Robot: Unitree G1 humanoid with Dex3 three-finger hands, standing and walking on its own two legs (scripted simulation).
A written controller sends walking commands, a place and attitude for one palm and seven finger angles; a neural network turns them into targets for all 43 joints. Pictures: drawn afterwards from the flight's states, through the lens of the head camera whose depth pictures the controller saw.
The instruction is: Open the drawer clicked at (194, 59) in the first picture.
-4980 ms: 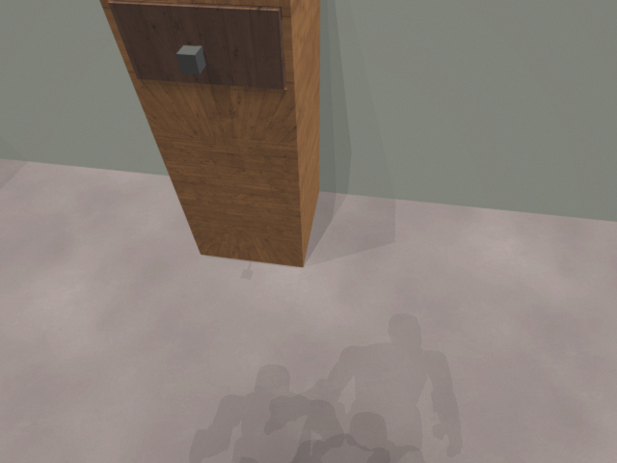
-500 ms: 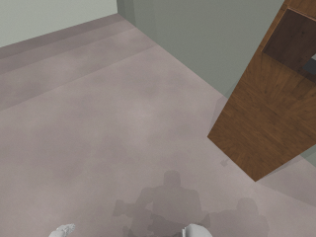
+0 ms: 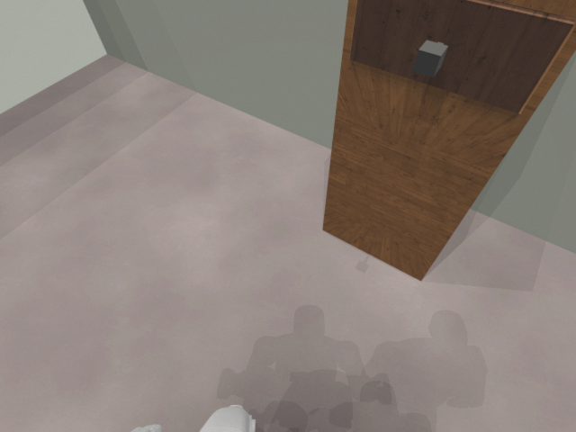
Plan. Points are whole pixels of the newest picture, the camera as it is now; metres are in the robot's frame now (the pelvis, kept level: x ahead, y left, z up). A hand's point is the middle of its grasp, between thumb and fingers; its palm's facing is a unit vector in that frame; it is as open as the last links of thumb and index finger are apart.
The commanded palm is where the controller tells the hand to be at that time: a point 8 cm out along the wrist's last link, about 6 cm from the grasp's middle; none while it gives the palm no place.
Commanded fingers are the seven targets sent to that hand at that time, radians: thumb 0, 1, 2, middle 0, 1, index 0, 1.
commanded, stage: turn to face it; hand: left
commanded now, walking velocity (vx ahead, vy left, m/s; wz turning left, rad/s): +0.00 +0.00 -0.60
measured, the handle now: (433, 54) +0.78 -0.24 +0.10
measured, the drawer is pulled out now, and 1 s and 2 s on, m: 0.01 0.01 0.01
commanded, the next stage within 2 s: take the last steps up to it in 0.74 s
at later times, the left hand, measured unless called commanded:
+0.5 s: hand (173, 418) +0.15 +0.20 -0.16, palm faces -0.30 -0.93 -0.22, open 7.4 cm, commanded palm none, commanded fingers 0.00 0.90 0.90 -0.20 -0.30 -0.20 -0.30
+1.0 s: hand out of the picture +0.13 +0.15 -0.18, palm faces -0.40 -0.90 -0.16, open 7.4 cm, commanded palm none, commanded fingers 0.00 0.90 0.90 -0.20 -0.30 -0.20 -0.30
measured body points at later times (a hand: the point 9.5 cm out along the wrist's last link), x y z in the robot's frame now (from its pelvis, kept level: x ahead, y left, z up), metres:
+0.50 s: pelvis -0.01 +0.03 +0.00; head +0.04 +0.02 +0.45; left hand +0.17 +0.25 -0.15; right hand -0.04 -0.22 -0.14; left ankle +0.01 +0.14 -0.74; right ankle -0.06 -0.11 -0.69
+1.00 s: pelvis +0.00 +0.01 -0.01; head +0.03 +0.01 +0.44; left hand +0.15 +0.19 -0.16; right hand -0.07 -0.24 -0.15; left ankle +0.04 +0.10 -0.74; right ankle -0.07 -0.10 -0.74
